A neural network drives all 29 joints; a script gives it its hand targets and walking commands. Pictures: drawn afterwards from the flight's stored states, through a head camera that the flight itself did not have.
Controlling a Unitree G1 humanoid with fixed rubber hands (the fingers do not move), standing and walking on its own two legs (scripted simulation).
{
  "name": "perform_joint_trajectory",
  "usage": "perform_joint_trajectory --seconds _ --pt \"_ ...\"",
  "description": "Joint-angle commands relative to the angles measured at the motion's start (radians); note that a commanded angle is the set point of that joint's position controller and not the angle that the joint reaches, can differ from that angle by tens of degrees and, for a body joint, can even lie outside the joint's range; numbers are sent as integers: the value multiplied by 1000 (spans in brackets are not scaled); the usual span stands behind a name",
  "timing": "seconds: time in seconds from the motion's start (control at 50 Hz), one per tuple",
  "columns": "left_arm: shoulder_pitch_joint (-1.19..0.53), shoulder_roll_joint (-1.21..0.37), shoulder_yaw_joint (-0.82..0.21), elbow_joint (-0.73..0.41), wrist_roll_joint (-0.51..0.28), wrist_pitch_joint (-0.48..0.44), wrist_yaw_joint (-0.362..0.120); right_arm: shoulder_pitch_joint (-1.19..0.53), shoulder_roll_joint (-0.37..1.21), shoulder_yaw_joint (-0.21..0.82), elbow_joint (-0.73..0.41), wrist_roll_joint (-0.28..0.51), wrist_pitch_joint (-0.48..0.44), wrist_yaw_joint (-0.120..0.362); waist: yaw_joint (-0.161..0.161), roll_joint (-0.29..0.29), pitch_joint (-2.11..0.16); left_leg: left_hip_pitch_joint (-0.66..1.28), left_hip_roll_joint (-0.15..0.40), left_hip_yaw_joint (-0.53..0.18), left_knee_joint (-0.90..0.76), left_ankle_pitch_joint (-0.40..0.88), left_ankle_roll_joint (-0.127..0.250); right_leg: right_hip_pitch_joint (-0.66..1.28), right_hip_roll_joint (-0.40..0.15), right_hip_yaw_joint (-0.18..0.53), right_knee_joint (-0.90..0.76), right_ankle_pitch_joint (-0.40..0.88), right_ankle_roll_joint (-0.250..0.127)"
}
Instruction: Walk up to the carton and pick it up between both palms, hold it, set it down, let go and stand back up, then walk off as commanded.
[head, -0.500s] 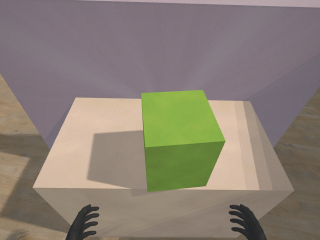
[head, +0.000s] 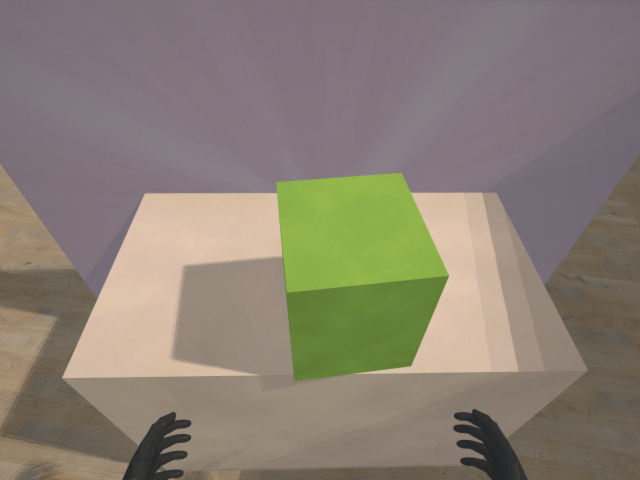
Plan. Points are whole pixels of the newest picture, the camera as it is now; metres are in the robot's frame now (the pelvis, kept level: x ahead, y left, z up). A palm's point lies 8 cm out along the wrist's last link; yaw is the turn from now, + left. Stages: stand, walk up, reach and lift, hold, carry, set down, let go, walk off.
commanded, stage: let go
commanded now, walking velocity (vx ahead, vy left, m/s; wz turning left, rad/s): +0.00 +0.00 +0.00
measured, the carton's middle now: (347, 278) +0.43 -0.03 -0.02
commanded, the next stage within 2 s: stand in 0.26 s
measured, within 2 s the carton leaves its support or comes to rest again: neither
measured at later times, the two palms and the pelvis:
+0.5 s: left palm out of the picture +0.12 +0.29 -0.08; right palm out of the picture +0.12 -0.30 -0.09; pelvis -0.01 +0.00 -0.01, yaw +1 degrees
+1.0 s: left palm out of the picture +0.06 +0.32 -0.10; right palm out of the picture +0.07 -0.30 -0.11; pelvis -0.02 +0.00 -0.01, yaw +2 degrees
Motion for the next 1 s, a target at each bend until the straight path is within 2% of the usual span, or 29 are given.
perform_joint_trajectory --seconds 0.0,0.24,0.26,0.28,0.3,0.34,0.38,0.52,0.76,0.98 --pt "-61 89 29 -93 1 -15 -2 -58 -93 -27 -78 -5 -21 -5 -2 1 -91 -15 -68 53 -24 257 -17 17 46 -42 -40 150 -40" --pt "-68 87 29 -82 12 4 -4 -62 -100 -28 -75 -11 -7 1 -3 2 -72 -27 -65 50 -23 252 -18 18 51 -47 -28 137 -41" --pt "-41 302 110 5 44 -59 18 42 -320 -55 -21 -29 81 -29 3 -50 -82 -147 37 -49 36 344 15 -62 -58 28 85 236 -46" --pt "-32 291 99 25 29 -79 23 43 -305 -55 -29 -26 116 -37 0 -69 -82 -133 42 -38 31 256 26 -71 -62 32 67 206 -34" --pt "-18 273 94 42 27 -96 21 35 -292 -50 -41 -21 132 -36 0 -55 -121 -115 51 -46 42 252 40 -64 -69 38 83 202 -40" --pt "-45 256 79 73 30 -117 15 14 -271 -29 -44 -15 143 -27 -1 -22 -147 -147 38 -42 41 180 49 -72 -73 47 81 155 -44" --pt "-77 256 72 103 33 -130 1 3 -275 -20 -35 -12 144 -16 1 -13 -146 -168 36 -51 46 130 57 -96 -77 53 81 130 -48" --pt "-76 315 58 220 32 -152 -20 24 -340 -16 15 -14 164 -8 -8 -5 -124 -205 43 -88 40 68 74 -134 -75 56 79 62 -59" --pt "-81 375 34 372 25 -163 -18 37 -391 6 103 -9 173 -8 -9 -21 -87 -219 45 -113 10 26 82 -138 -83 72 33 -7 -60" --pt "-89 381 21 458 17 -162 -15 17 -398 19 176 -2 174 -11 -11 -13 -104 -189 55 -121 -15 83 76 -104 -88 63 23 61 -53"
